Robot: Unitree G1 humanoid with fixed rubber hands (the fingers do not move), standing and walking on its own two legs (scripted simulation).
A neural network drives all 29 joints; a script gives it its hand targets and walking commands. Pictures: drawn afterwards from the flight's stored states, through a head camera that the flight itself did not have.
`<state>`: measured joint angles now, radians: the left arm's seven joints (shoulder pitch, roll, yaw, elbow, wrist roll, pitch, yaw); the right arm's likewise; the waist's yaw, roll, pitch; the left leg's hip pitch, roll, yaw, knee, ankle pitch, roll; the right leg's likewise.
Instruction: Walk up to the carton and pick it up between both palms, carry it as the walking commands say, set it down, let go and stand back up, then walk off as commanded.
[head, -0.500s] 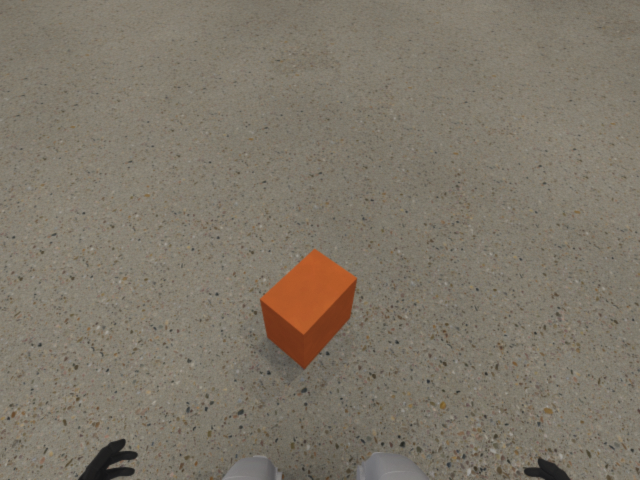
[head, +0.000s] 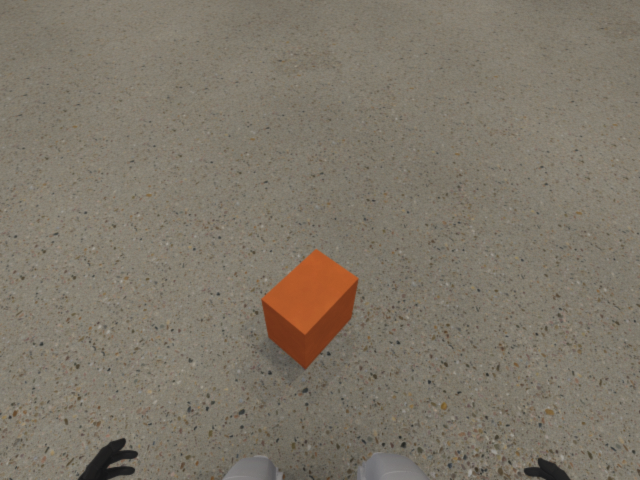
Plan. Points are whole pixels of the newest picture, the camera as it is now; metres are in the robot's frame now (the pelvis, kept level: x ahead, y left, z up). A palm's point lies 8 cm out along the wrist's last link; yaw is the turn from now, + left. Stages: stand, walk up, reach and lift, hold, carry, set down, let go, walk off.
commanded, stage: walk up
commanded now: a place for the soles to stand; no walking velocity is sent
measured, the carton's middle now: (310, 309) +0.65 +0.01 -0.60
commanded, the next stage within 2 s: none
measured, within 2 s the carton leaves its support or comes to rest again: neither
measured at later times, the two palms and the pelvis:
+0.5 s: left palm out of the picture +0.12 +0.29 -0.10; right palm out of the picture +0.07 -0.30 -0.09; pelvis +0.00 +0.00 +0.00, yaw +0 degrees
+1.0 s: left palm out of the picture +0.12 +0.16 -0.10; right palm out of the picture +0.19 -0.44 -0.06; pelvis +0.07 -0.14 +0.01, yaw +12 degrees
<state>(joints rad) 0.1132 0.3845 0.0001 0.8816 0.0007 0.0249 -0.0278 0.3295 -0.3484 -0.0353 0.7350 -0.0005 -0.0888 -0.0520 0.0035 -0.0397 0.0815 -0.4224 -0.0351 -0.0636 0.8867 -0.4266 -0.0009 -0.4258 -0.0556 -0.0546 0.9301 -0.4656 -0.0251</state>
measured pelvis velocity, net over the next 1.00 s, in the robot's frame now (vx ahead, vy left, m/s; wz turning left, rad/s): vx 0.07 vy -0.14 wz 0.21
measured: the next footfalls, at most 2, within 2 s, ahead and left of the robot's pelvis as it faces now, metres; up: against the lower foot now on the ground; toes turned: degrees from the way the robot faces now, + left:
right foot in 0.84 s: +0.14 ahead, -0.17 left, +0.00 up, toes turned +1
left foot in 1.20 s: +0.19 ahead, -0.01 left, +0.00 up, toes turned +26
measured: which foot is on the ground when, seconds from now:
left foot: down 0.00-0.86, up 0.88-1.00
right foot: down 0.00-0.56, up 0.58-0.82, down 0.84-1.00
